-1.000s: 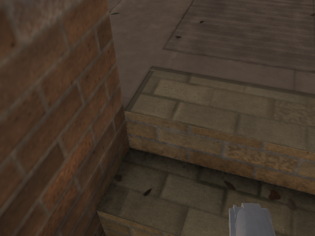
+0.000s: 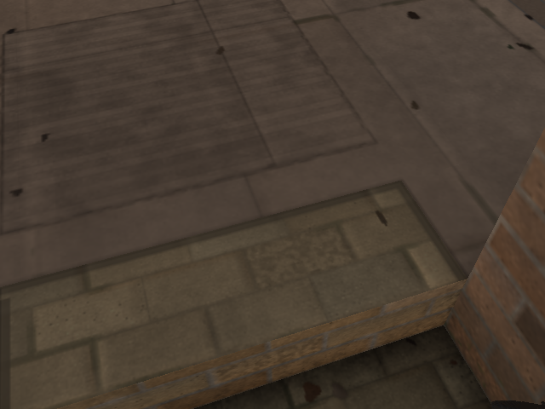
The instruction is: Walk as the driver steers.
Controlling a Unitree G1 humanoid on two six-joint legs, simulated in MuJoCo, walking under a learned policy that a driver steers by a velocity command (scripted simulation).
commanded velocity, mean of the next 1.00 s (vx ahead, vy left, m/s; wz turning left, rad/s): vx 0.24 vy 0.00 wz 0.32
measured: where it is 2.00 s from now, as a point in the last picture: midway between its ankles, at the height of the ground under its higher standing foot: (158, 225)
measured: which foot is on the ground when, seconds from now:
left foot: up 0.00-0.22, down 0.24-0.52, up 0.54-0.88, down 0.90-1.00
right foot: down 0.00-0.90, up 0.92-1.00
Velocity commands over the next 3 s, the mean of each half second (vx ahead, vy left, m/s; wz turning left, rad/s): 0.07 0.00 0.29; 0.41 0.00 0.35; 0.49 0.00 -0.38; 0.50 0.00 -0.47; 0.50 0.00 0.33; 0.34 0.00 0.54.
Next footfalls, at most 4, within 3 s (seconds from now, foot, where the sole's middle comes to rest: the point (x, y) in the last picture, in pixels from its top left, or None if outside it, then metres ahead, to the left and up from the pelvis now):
0.24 left None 0.01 0.16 -0.75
0.90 left None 0.28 0.26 -0.56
1.50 right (197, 271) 0.63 0.15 -0.37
2.00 left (130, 161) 0.94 0.31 -0.37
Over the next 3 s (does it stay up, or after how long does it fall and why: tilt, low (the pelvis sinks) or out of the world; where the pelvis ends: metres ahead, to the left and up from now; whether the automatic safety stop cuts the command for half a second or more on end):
stays up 1.18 0.27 0.38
